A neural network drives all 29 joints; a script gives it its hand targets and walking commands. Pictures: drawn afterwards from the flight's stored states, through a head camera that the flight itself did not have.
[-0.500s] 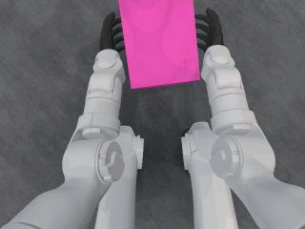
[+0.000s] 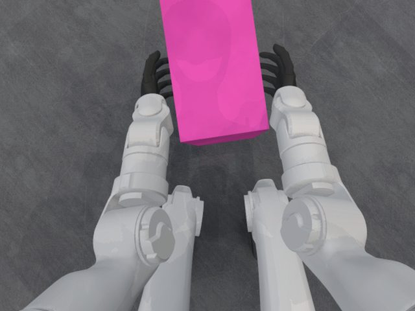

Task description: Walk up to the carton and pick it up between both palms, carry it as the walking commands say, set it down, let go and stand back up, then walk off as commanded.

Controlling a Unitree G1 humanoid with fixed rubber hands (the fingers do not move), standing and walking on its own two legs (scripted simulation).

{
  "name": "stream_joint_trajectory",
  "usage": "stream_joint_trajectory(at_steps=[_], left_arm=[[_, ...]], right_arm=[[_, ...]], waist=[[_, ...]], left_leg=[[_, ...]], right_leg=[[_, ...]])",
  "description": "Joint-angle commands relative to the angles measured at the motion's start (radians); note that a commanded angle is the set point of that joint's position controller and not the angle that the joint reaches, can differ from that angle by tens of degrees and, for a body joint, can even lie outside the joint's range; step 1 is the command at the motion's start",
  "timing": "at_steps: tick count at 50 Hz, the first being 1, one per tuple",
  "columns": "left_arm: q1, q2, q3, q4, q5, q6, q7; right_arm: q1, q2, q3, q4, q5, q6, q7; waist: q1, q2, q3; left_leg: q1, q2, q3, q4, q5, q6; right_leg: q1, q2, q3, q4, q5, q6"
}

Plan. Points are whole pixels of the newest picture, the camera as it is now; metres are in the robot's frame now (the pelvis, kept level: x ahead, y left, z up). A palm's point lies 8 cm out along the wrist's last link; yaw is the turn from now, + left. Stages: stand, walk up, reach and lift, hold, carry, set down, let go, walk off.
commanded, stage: reach and lift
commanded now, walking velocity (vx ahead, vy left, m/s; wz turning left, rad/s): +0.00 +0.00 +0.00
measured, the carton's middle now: (217, 83) +0.53 -0.01 -0.16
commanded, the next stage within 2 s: none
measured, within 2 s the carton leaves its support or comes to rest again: neither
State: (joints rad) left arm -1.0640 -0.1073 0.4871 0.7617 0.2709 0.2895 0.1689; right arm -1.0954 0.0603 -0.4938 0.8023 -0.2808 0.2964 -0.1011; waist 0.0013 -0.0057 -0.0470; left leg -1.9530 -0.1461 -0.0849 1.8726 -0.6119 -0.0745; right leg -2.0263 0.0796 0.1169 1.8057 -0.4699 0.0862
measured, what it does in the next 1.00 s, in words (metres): rises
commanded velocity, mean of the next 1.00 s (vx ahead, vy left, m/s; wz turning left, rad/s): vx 0.00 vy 0.00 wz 0.00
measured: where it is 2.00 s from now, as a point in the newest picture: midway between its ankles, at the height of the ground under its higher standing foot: (218, 247)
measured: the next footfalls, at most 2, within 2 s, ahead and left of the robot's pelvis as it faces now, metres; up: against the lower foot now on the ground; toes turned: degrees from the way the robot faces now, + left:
none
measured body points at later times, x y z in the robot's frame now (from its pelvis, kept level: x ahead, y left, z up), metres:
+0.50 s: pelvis +0.01 -0.01 +0.05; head +0.23 -0.05 +0.43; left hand +0.48 +0.10 -0.01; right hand +0.49 -0.13 -0.02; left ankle +0.09 +0.13 -0.44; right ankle +0.13 -0.14 -0.44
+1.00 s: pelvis +0.02 +0.00 +0.10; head +0.21 -0.02 +0.51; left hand +0.46 +0.11 +0.05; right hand +0.46 -0.13 +0.05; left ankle +0.09 +0.13 -0.44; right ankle +0.13 -0.14 -0.44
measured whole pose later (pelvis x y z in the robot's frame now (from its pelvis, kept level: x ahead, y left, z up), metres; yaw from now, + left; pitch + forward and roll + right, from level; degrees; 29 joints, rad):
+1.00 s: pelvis +0.02 +0.00 +0.10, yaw -1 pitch +31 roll +1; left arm -0.82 -0.17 0.48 0.69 0.24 0.26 0.13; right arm -0.86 0.15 -0.45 0.72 -0.29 0.29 -0.13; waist 0.01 0.02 -0.12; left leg -1.51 -0.12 -0.09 1.53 -0.56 -0.05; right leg -1.58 0.07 0.13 1.48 -0.44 0.07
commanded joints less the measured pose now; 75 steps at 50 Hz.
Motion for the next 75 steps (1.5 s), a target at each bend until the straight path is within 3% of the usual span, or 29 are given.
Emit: stream_joint_trajectory(at_steps=[1, 2, 4, 6, 8, 9, 11, 13, 14, 16, 19, 20, 21, 24, 26, 30, 31, 33, 34, 36, 37, 41, 42, 44, 50, 60, 67, 71, 75], left_arm=[[-0.681, -1.056, -0.561, 0.009, -0.168, -0.069, -0.232], [-0.68, -1.062, -0.575, 0.001, -0.181, -0.068, -0.231], [-0.674, -1.052, -0.591, -0.003, -0.185, -0.06, -0.231], [-0.671, -1.057, -0.607, 0.002, -0.177, -0.044, -0.229], [-0.678, -1.02, -0.588, -0.016, -0.167, -0.04, -0.226], [-0.659, -1.019, -0.583, -0.003, -0.157, -0.031, -0.226], [-0.648, -1.015, -0.561, 0.021, -0.149, -0.024, -0.232], [-0.637, -1.016, -0.538, 0.027, -0.142, -0.023, -0.236], [-0.609, -1.026, -0.51, 0.046, -0.136, -0.023, -0.241], [-0.598, -1.031, -0.489, 0.049, -0.129, -0.028, -0.245], [-0.578, -1.011, -0.458, 0.07, -0.136, -0.03, -0.264], [-0.59, -1.012, -0.46, 0.062, -0.149, -0.033, -0.269], [-0.573, -1.013, -0.456, 0.067, -0.145, -0.031, -0.275], [-0.575, -1.013, -0.445, 0.071, -0.142, -0.026, -0.285], [-0.578, -1.003, -0.456, 0.048, -0.14, -0.022, -0.292], [-0.547, -0.994, -0.466, 0.031, -0.113, -0.024, -0.285], [-0.529, -1.005, -0.484, 0.036, -0.118, -0.025, -0.279], [-0.519, -1.021, -0.501, 0.016, -0.111, -0.034, -0.267], [-0.508, -1.031, -0.503, 0.027, -0.102, -0.034, -0.257], [-0.496, -1.047, -0.52, 0.011, -0.105, -0.042, -0.245], [-0.484, -1.057, -0.515, 0.007, -0.103, -0.046, -0.244], [-0.442, -1.1, -0.545, 0.02, -0.119, -0.045, -0.235], [-0.449, -1.091, -0.544, 0.03, -0.12, -0.046, -0.238], [-0.446, -1.115, -0.553, 0.006, -0.136, -0.044, -0.241], [-0.423, -1.116, -0.547, 0.023, -0.121, -0.037, -0.232], [-0.285, -1.104, -0.49, 0.068, -0.04, -0.048, -0.213], [-0.229, -1.126, -0.541, 0.023, -0.075, -0.068, -0.233], [-0.222, -1.11, -0.565, -0.026, -0.097, -0.091, -0.244], [-0.175, -1.101, -0.593, -0.052, -0.102, -0.103, -0.245]], right_arm=[[-0.659, 0.98, 0.52, -0.026, 0.149, -0.077, 0.201], [-0.619, 0.993, 0.527, -0.016, 0.14, -0.072, 0.192], [-0.584, 0.992, 0.524, 0.001, 0.13, -0.059, 0.188], [-0.585, 1.007, 0.529, -0.004, 0.138, -0.044, 0.186], [-0.569, 1.028, 0.534, 0.021, 0.141, -0.024, 0.188], [-0.565, 1.045, 0.54, 0.017, 0.154, -0.015, 0.188], [-0.577, 1.059, 0.552, 0.014, 0.162, -0.003, 0.19], [-0.605, 1.089, 0.572, -0.007, 0.182, -0.002, 0.191], [-0.609, 1.112, 0.577, -0.003, 0.183, 0.002, 0.189], [-0.591, 1.123, 0.578, -0.017, 0.177, -0.004, 0.182], [-0.567, 1.141, 0.563, -0.002, 0.15, -0.003, 0.158], [-0.538, 1.137, 0.554, 0.0, 0.135, -0.005, 0.149], [-0.555, 1.136, 0.558, -0.026, 0.13, -0.009, 0.141], [-0.482, 1.119, 0.488, 0.03, 0.081, -0.006, 0.127], [-0.439, 1.115, 0.473, 0.041, 0.066, -0.003, 0.122], [-0.414, 1.129, 0.485, 0.037, 0.074, -0.008, 0.129], [-0.428, 1.141, 0.51, 0.024, 0.101, -0.013, 0.131], [-0.422, 1.147, 0.526, 0.022, 0.112, -0.021, 0.139], [-0.424, 1.146, 0.529, 0.02, 0.124, -0.027, 0.141], [-0.416, 1.151, 0.553, 0.008, 0.14, -0.034, 0.148], [-0.418, 1.152, 0.562, 0.011, 0.138, -0.034, 0.147], [-0.406, 1.136, 0.578, -0.016, 0.138, -0.042, 0.148], [-0.412, 1.122, 0.574, -0.031, 0.125, -0.043, 0.147], [-0.373, 1.133, 0.57, -0.013, 0.112, -0.037, 0.148], [-0.328, 1.097, 0.522, -0.002, 0.07, -0.037, 0.154], [-0.265, 1.13, 0.549, 0.001, 0.09, -0.046, 0.183], [-0.159, 1.152, 0.578, -0.026, 0.072, -0.061, 0.16], [-0.124, 1.173, 0.606, -0.036, 0.069, -0.07, 0.149], [-0.094, 1.198, 0.663, -0.07, 0.097, -0.084, 0.141]], waist=[[-0.041, 0.037, -1.012], [-0.069, 0.014, -1.016], [-0.081, 0.025, -1.029], [-0.059, 0.051, -1.006], [-0.036, 0.018, -1.004], [-0.006, 0.037, -0.985], [0.01, 0.006, -0.973], [0.055, -0.009, -0.956], [0.063, -0.053, -0.934], [0.068, -0.061, -0.951], [0.054, -0.14, -0.923], [0.021, -0.15, -0.915], [0.032, -0.149, -0.922], [-0.013, -0.135, -0.866], [-0.022, -0.103, -0.868], [0.007, -0.059, -0.844], [0.039, -0.037, -0.884], [0.042, -0.014, -0.872], [0.063, 0.026, -0.891], [0.065, 0.029, -0.916], [0.061, -0.001, -0.908], [0.034, 0.016, -0.9], [0.005, -0.008, -0.867], [-0.008, -0.037, -0.851], [-0.038, 0.01, -0.811], [0.044, 0.018, -0.717], [-0.004, -0.015, -0.722], [0.0, -0.046, -0.718], [0.036, -0.042, -0.764]], left_leg=[[0.475, -0.093, 0.136, -0.245, 0.344, 0.002], [0.475, -0.091, 0.133, -0.245, 0.347, -0.003], [0.482, -0.09, 0.14, -0.261, 0.295, -0.008], [0.486, -0.091, 0.148, -0.291, 0.253, -0.007], [0.478, -0.089, 0.152, -0.294, 0.2, -0.001], [0.479, -0.09, 0.168, -0.302, 0.182, 0.001], [0.469, -0.087, 0.17, -0.31, 0.162, 0.01], [0.458, -0.089, 0.173, -0.322, 0.162, 0.023], [0.44, -0.092, 0.175, -0.323, 0.165, 0.029], [0.452, -0.091, 0.176, -0.322, 0.179, 0.031], [0.419, -0.09, 0.168, -0.325, 0.178, 0.041], [0.422, -0.086, 0.163, -0.325, 0.177, 0.04], [0.416, -0.088, 0.162, -0.334, 0.173, 0.04], [0.435, -0.083, 0.153, -0.365, 0.157, 0.033], [0.45, -0.083, 0.157, -0.384, 0.163, 0.026], [0.495, -0.078, 0.159, -0.419, 0.205, 0.024], [0.54, -0.078, 0.156, -0.43, 0.223, 0.027], [0.579, -0.075, 0.148, -0.446, 0.26, 0.022], [0.632, -0.076, 0.151, -0.453, 0.27, 0.021], [0.66, -0.076, 0.149, -0.461, 0.279, 0.015], [0.663, -0.075, 0.146, -0.466, 0.278, 0.018], [0.713, -0.077, 0.13, -0.5, 0.259, 0.015], [0.701, -0.072, 0.117, -0.507, 0.244, 0.019], [0.719, -0.075, 0.111, -0.537, 0.235, 0.019], [0.809, -0.068, 0.084, -0.605, 0.213, 0.011], [0.912, -0.058, 0.076, -0.695, 0.279, 0.032], [0.963, -0.049, 0.058, -0.734, 0.339, 0.038], [0.963, -0.048, 0.056, -0.768, 0.358, 0.044], [1.017, -0.044, 0.058, -0.786, 0.389, 0.044]], right_leg=[[0.645, 0.114, -0.221, -0.107, 0.284, -0.045], [0.67, 0.116, -0.221, -0.124, 0.289, -0.044], [0.706, 0.115, -0.223, -0.138, 0.255, -0.045], [0.731, 0.115, -0.212, -0.162, 0.223, -0.045], [0.747, 0.114, -0.205, -0.172, 0.178, -0.041], [0.768, 0.114, -0.193, -0.186, 0.159, -0.041], [0.776, 0.113, -0.188, -0.206, 0.138, -0.034], [0.801, 0.114, -0.174, -0.22, 0.14, -0.03], [0.829, 0.113, -0.169, -0.238, 0.141, -0.025], [0.856, 0.116, -0.162, -0.249, 0.152, -0.025], [0.924, 0.105, -0.157, -0.284, 0.16, -0.015], [0.925, 0.109, -0.16, -0.288, 0.169, -0.017], [0.963, 0.104, -0.153, -0.299, 0.17, -0.015], [0.956, 0.104, -0.157, -0.332, 0.148, -0.022], [0.978, 0.107, -0.152, -0.346, 0.17, -0.027], [0.992, 0.108, -0.136, -0.379, 0.199, -0.033], [1.007, 0.107, -0.137, -0.371, 0.207, -0.033], [0.967, 0.114, -0.14, -0.381, 0.219, -0.035], [0.955, 0.114, -0.14, -0.383, 0.21, -0.036], [0.972, 0.117, -0.142, -0.389, 0.213, -0.039], [0.969, 0.119, -0.146, -0.402, 0.202, -0.035], [0.999, 0.119, -0.146, -0.422, 0.185, -0.039], [0.985, 0.117, -0.154, -0.431, 0.172, -0.038], [1.033, 0.114, -0.155, -0.458, 0.169, -0.038], [1.042, 0.113, -0.151, -0.493, 0.157, -0.053], [1.076, 0.107, -0.123, -0.592, 0.18, -0.052], [1.204, 0.103, -0.1, -0.659, 0.259, -0.049], [1.28, 0.102, -0.081, -0.701, 0.299, -0.047], [1.365, 0.095, -0.061, -0.734, 0.327, -0.044]])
